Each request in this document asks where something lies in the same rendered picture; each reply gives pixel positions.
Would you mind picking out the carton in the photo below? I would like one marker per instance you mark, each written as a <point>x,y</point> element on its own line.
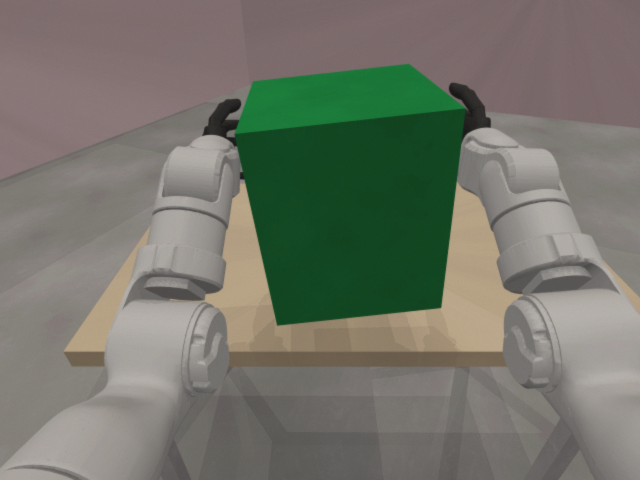
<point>351,178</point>

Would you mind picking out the left robot upper arm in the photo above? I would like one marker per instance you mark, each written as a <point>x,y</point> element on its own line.
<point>161,356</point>

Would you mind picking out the table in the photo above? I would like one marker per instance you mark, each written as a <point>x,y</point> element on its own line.
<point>467,331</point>

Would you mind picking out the robot right forearm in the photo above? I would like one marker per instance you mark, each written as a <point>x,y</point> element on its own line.
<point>540,243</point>

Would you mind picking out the right robot upper arm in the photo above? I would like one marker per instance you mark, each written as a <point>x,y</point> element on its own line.
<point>581,350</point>

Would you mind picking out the robot left forearm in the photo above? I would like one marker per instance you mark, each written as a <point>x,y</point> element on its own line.
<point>182,259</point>

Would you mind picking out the left robot hand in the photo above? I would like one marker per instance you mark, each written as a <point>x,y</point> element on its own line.
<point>219,126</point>

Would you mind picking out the right robot hand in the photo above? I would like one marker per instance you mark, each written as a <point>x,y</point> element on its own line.
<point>475,118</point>

